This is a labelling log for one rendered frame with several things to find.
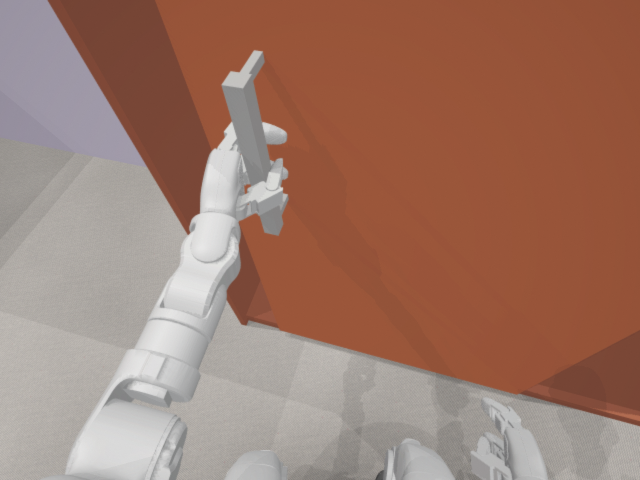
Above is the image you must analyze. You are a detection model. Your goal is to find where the right robot thigh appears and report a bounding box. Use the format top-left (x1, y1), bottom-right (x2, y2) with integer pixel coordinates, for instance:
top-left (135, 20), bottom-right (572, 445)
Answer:
top-left (383, 443), bottom-right (455, 480)

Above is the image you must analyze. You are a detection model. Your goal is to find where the wardrobe door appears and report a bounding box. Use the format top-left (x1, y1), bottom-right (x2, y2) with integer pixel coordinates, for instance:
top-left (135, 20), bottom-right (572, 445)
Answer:
top-left (538, 330), bottom-right (640, 411)
top-left (155, 0), bottom-right (640, 395)

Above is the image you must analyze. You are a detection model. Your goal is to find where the left robot thigh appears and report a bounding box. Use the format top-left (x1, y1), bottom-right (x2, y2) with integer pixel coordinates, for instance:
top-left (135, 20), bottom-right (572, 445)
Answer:
top-left (224, 450), bottom-right (288, 480)

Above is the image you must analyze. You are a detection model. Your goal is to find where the robot thigh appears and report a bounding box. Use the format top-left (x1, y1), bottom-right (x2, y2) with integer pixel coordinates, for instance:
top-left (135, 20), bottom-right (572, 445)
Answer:
top-left (224, 450), bottom-right (288, 480)
top-left (383, 443), bottom-right (455, 480)

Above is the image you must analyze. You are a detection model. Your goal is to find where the robot left hand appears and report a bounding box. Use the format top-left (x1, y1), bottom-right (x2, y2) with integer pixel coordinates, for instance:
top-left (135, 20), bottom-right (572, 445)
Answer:
top-left (200, 122), bottom-right (288, 223)

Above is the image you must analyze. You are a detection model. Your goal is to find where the left robot upper arm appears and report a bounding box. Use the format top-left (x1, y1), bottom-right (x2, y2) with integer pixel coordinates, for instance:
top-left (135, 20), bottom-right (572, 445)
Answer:
top-left (40, 398), bottom-right (188, 480)

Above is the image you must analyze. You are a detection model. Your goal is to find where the handle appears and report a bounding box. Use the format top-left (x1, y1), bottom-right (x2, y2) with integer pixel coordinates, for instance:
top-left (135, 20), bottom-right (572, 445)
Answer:
top-left (221, 50), bottom-right (289, 236)

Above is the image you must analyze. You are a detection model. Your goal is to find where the robot left forearm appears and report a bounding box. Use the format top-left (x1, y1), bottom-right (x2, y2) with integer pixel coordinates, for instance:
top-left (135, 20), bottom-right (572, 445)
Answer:
top-left (65, 212), bottom-right (241, 475)

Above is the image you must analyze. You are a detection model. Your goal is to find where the robot right hand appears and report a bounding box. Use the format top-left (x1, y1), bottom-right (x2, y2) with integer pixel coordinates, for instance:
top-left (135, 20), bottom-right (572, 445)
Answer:
top-left (471, 397), bottom-right (548, 480)

